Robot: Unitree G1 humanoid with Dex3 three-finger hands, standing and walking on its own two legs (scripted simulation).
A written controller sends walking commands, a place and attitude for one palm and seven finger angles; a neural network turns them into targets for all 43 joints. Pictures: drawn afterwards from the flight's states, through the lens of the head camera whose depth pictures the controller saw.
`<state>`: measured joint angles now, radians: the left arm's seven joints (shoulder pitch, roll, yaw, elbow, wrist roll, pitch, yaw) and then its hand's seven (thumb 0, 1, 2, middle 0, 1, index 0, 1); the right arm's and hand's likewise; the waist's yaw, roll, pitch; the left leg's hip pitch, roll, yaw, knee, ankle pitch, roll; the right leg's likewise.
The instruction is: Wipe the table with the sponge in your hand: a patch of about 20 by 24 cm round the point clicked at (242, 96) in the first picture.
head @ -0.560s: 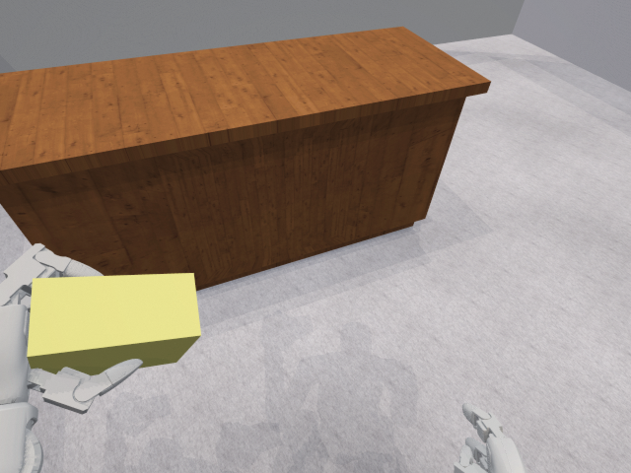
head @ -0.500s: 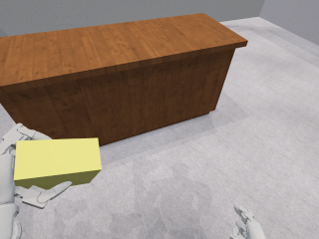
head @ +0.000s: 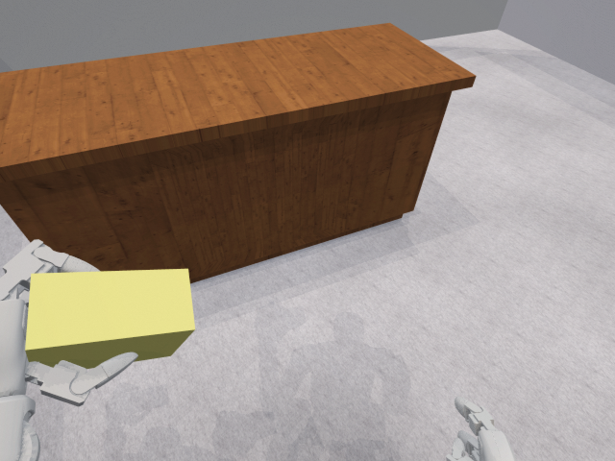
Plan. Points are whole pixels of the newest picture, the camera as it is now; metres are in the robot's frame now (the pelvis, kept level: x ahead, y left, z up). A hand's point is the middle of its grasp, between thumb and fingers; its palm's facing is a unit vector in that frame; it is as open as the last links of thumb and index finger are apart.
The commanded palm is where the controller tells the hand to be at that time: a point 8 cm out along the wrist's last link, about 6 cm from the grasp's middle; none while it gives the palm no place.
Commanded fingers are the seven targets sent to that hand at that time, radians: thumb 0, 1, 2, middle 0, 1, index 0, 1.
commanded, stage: walk to a spot facing it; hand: left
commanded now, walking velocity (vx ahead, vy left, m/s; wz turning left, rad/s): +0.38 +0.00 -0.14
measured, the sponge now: (136, 319) +0.23 +0.20 +0.13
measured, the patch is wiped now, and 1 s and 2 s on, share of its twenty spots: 0.00 0.00 0.00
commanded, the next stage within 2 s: take the last steps up to it in 1.06 s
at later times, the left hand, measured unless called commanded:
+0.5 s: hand (130, 248) +0.30 +0.22 +0.16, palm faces +0.42 -0.82 -0.38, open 10.7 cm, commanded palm +0.25 +0.26 +0.18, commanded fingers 0.00 0.10 1.30 -1.20 -1.60 -1.20 -1.60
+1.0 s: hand (242, 173) +0.43 +0.12 +0.16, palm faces +0.33 -0.78 -0.53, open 10.7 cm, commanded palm +0.37 +0.18 +0.18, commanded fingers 0.00 0.10 1.30 -1.20 -1.60 -1.20 -1.60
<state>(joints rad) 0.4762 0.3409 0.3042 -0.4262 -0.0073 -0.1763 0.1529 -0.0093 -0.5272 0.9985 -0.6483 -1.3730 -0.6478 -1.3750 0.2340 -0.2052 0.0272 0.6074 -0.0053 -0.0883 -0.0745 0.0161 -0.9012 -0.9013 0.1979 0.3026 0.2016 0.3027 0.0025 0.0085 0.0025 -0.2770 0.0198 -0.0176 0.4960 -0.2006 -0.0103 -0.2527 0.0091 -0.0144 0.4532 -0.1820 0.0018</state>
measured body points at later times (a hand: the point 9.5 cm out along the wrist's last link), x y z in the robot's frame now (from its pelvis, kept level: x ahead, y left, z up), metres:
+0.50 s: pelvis +0.09 -0.02 -0.02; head +0.09 -0.01 +0.43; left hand +0.27 +0.26 +0.18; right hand +0.23 -0.26 -0.10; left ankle +0.11 +0.11 -0.74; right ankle +0.04 -0.12 -0.73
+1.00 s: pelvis +0.21 -0.10 -0.01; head +0.26 -0.12 +0.44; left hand +0.41 +0.16 +0.19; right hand +0.35 -0.36 -0.12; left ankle +0.22 +0.03 -0.65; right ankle +0.24 -0.17 -0.74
